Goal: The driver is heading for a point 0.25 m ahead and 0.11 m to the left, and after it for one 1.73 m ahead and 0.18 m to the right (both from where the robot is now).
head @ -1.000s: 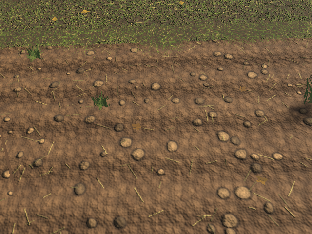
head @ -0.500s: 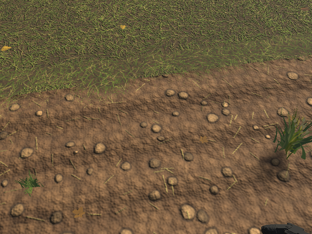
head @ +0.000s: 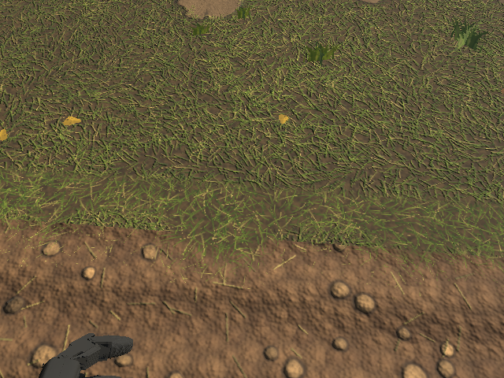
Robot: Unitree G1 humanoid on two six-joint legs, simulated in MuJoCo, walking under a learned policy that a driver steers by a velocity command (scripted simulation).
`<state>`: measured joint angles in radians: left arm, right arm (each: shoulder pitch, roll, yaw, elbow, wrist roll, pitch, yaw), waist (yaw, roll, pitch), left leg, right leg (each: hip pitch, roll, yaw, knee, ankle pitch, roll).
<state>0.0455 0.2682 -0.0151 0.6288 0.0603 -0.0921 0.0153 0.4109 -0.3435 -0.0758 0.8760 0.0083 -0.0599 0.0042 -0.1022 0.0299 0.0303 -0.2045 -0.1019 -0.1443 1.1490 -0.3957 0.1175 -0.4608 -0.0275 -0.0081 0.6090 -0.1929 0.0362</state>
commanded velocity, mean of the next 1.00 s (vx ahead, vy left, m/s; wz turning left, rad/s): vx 0.27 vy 0.00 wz -0.28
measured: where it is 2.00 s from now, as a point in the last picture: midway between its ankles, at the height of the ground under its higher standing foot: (267, 368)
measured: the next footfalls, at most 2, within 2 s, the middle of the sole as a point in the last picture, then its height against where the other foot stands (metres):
left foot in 0.30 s outside the picture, level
right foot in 0.72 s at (310, 360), level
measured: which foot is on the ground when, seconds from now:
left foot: up 0.00-0.28, down 0.30-0.72, up 0.74-1.00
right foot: down 0.00-0.30, up 0.32-0.70, down 0.72-1.00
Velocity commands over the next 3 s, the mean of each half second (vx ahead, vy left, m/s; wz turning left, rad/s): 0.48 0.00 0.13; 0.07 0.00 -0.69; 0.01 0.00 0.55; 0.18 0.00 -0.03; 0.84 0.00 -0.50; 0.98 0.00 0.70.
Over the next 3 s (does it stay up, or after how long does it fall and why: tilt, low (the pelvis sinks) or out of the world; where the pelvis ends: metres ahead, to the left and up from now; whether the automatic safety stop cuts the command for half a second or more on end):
stays up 1.24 -0.36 0.01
